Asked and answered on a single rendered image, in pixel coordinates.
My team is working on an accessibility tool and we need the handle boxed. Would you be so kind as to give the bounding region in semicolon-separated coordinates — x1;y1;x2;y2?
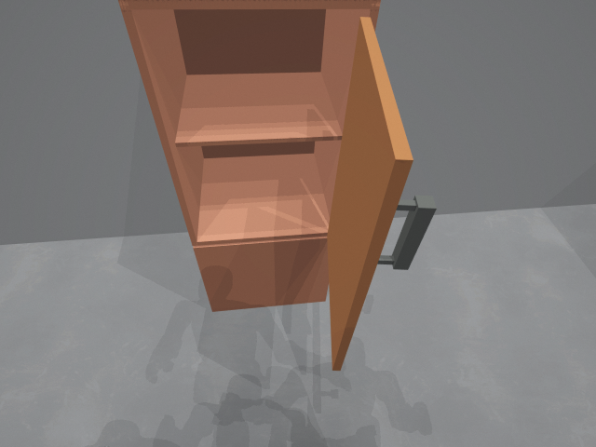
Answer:
378;196;437;270

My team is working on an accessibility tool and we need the cupboard door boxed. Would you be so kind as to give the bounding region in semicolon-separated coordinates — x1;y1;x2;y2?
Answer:
327;17;413;371

